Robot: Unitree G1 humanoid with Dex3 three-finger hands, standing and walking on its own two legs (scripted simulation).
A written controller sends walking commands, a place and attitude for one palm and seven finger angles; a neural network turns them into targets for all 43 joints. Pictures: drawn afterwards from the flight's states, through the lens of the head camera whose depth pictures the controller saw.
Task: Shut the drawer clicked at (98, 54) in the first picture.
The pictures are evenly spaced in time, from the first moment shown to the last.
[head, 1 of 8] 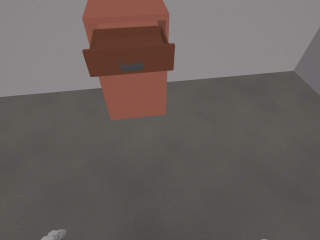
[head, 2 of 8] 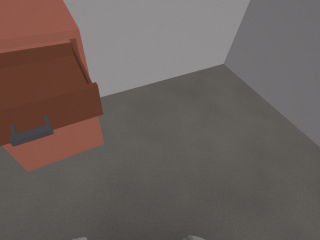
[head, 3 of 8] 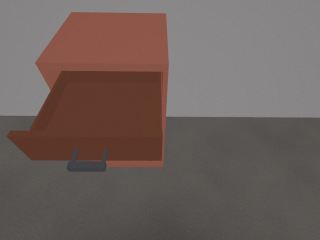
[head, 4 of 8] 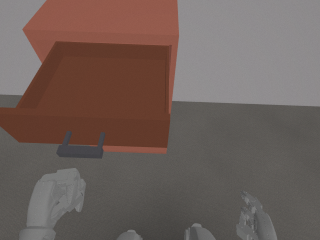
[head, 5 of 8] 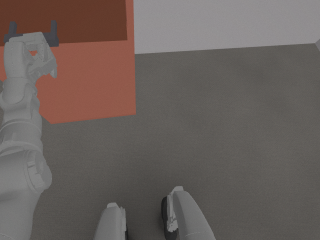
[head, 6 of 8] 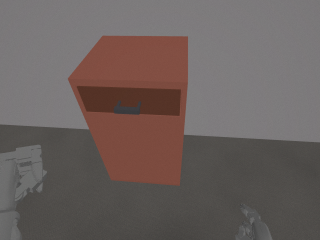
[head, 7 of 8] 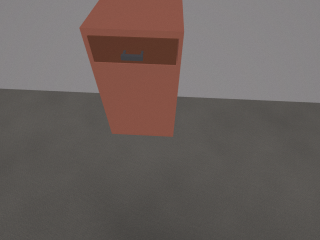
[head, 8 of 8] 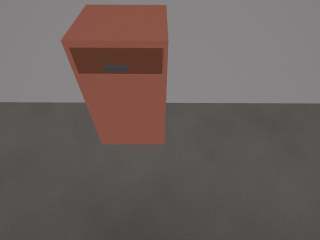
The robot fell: no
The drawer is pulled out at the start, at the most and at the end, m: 0.30 0.30 0.00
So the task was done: yes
